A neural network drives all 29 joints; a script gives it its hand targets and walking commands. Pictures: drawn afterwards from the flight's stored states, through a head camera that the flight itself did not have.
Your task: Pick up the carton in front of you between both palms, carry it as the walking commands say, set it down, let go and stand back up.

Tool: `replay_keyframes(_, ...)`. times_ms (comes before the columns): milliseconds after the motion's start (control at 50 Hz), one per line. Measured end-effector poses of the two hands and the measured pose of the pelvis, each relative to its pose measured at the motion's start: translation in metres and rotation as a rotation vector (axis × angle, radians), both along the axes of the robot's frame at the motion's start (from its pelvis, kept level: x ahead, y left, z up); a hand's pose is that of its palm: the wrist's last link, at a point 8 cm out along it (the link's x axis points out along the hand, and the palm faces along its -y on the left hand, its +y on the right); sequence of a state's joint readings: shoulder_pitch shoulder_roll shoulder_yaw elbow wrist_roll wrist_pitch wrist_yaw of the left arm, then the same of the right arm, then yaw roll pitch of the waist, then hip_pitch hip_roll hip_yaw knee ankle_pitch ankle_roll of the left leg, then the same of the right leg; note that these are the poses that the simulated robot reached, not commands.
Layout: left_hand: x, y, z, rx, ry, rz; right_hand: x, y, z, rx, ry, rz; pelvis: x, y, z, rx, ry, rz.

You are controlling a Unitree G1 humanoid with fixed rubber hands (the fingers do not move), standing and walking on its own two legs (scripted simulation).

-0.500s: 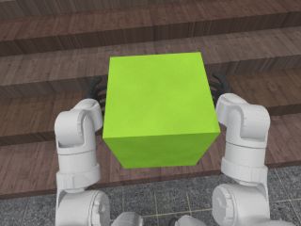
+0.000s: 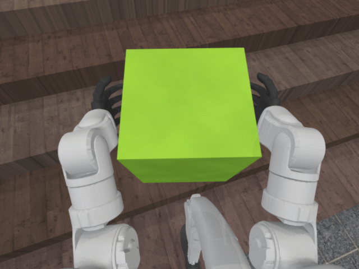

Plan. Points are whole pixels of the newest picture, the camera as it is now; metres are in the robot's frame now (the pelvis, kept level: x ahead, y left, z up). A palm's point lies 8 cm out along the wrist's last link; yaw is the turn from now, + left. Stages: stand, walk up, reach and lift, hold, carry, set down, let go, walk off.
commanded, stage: carry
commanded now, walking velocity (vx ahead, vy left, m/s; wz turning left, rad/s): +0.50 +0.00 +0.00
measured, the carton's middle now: (184, 126) +0.38 -0.06 +0.06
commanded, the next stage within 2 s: none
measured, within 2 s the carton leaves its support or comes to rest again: neither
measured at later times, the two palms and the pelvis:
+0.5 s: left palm out of the picture +0.69 +0.15 +0.36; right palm out of the picture +0.69 -0.15 +0.33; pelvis +0.34 -0.02 +0.13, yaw +0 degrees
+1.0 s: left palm out of the picture +1.02 +0.09 +0.42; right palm out of the picture +1.00 -0.21 +0.43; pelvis +0.63 -0.04 +0.25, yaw +0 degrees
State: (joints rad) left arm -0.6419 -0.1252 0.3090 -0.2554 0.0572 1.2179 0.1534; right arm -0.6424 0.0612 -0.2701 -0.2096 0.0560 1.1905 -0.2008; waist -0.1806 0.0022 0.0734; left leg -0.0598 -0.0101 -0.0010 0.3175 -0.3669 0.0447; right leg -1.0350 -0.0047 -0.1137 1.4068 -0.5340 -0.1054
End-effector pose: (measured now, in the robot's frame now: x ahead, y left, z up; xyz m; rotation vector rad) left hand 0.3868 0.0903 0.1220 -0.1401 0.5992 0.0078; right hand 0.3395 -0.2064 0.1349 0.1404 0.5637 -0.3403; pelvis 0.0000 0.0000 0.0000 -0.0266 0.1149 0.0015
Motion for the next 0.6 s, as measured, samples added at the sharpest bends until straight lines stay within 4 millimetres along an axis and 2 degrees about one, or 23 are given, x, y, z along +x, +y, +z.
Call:
replay_keyframes(40, 0.028, 0.001, 0.009, 0.023, -0.031, 0.028, 0.039, 0.000, 0.005, 0.030, -0.032, 0.025, 0.034, -0.007, 0.000, -0.003, -0.010, -0.012)
replay_keyframes(80, 0.052, 0.013, 0.024, 0.062, -0.040, 0.090, 0.082, 0.009, 0.010, 0.060, -0.040, 0.089, 0.065, -0.015, 0.010, -0.013, -0.020, -0.008)
replay_keyframes(120, 0.069, 0.031, 0.038, 0.092, -0.022, 0.159, 0.122, 0.027, 0.020, 0.072, -0.022, 0.173, 0.087, -0.024, 0.026, -0.008, -0.023, 0.007)
replay_keyframes(160, 0.077, 0.052, 0.052, 0.101, 0.014, 0.230, 0.154, 0.050, 0.036, 0.073, 0.012, 0.247, 0.109, -0.032, 0.049, -0.006, -0.024, 0.011)
replay_keyframes(260, 0.102, 0.089, 0.099, 0.069, 0.050, 0.364, 0.218, 0.093, 0.091, 0.046, 0.041, 0.371, 0.171, -0.048, 0.107, 0.053, -0.020, 0.039)
replay_keyframes(340, 0.154, 0.098, 0.158, 0.099, -0.037, 0.369, 0.271, 0.104, 0.142, 0.051, -0.049, 0.394, 0.221, -0.044, 0.128, 0.082, -0.031, 0.030)
replay_keyframes(400, 0.206, 0.093, 0.200, 0.148, -0.103, 0.320, 0.306, 0.095, 0.170, 0.043, -0.113, 0.350, 0.261, -0.035, 0.132, 0.088, -0.049, 0.005)
replay_keyframes(460, 0.263, 0.076, 0.227, 0.172, -0.113, 0.232, 0.336, 0.075, 0.185, 0.019, -0.117, 0.275, 0.305, -0.024, 0.133, 0.092, -0.059, -0.004)
replay_keyframes(540, 0.341, 0.038, 0.236, 0.128, -0.057, 0.076, 0.365, 0.037, 0.199, -0.010, -0.051, 0.137, 0.365, -0.006, 0.140, 0.079, -0.075, -0.018)
replay_keyframes(600, 0.382, 0.003, 0.236, 0.096, 0.008, -0.031, 0.374, 0.005, 0.208, -0.009, 0.018, 0.023, 0.394, 0.005, 0.159, 0.075, -0.101, -0.035)
